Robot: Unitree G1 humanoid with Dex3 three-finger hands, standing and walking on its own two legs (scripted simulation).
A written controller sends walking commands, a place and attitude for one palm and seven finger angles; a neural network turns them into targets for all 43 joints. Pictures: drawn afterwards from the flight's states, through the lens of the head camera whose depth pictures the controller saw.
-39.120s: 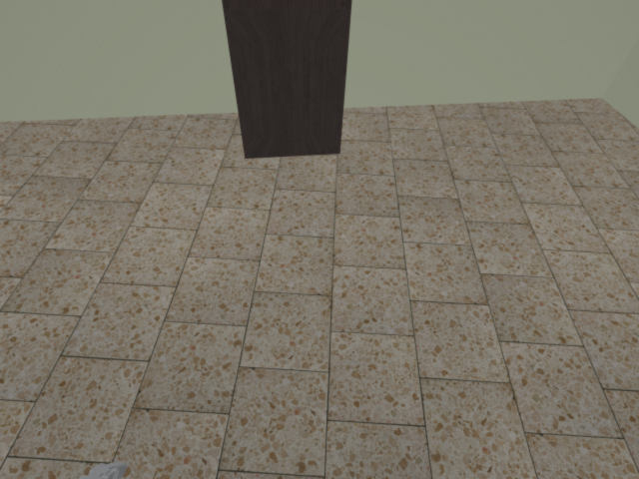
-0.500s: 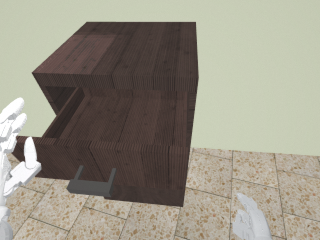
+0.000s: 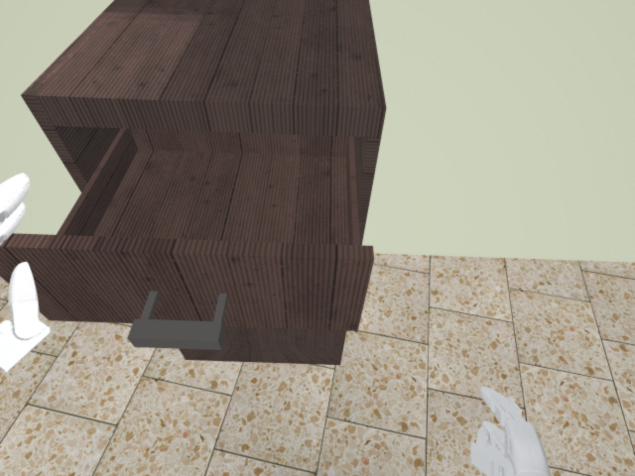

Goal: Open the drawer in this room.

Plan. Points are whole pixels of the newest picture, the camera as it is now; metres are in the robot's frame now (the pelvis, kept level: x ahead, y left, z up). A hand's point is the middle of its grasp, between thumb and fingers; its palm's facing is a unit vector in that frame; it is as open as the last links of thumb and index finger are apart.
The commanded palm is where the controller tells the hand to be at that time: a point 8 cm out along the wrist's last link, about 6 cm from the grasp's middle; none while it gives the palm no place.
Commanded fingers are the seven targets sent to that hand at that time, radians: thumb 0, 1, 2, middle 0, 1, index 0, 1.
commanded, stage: step back with the hand held close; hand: left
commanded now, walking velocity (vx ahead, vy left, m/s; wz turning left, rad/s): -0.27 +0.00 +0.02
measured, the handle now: (183, 317) +0.29 +0.19 +0.04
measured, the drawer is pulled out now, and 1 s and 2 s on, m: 0.22 0.22 0.22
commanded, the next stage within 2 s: stop stepping back and stand still in 0.80 s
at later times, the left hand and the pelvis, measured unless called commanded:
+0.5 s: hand out of the picture +0.11 +0.25 +0.21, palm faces +0.43 -0.79 -0.44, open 7.4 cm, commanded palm +0.05 +0.30 +0.23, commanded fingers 0.00 0.90 0.90 -0.20 -0.30 -0.20 -0.30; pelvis -0.08 +0.02 -0.02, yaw +1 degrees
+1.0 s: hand out of the picture +0.01 +0.23 +0.21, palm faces +0.32 -0.83 -0.46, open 7.4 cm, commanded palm -0.07 +0.28 +0.23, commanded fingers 0.00 0.90 0.90 -0.20 -0.30 -0.20 -0.30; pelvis -0.21 +0.00 +0.00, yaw -2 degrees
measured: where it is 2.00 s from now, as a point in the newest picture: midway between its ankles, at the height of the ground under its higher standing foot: outside the picture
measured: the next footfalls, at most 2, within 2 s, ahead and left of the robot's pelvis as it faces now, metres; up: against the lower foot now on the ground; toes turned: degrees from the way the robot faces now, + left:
right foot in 0.66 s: -0.12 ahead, -0.11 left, +0.00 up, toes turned -2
left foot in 0.90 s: -0.09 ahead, +0.11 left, +0.00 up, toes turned +1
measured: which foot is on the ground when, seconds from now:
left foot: down 0.00-0.68, up 0.70-0.88, down 0.90-1.00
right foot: down 0.00-0.46, up 0.48-0.64, down 0.66-0.90, up 0.92-1.00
